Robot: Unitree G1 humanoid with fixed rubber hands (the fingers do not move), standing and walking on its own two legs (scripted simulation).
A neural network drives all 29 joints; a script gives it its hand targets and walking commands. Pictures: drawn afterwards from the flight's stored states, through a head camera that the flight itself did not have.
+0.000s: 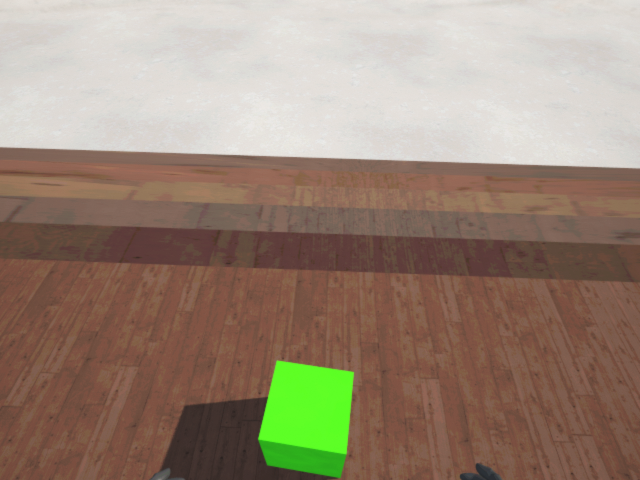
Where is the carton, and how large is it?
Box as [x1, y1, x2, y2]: [258, 361, 353, 477]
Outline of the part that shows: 277,361 258,438 267,464 340,477 346,453 353,372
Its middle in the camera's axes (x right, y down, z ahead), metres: -0.03 +0.49 +1.06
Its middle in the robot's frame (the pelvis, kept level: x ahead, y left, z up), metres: +0.41 +0.02 -0.64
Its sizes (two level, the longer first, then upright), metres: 0.210 0.200 0.250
